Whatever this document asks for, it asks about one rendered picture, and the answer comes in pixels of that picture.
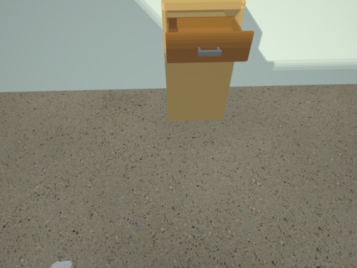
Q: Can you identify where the drawer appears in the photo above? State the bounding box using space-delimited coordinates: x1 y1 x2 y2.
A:
165 16 254 63

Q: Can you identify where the handle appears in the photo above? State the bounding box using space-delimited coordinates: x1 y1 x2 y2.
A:
198 47 222 56

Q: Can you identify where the cabinet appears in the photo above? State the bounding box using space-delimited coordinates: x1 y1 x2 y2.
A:
161 0 246 121

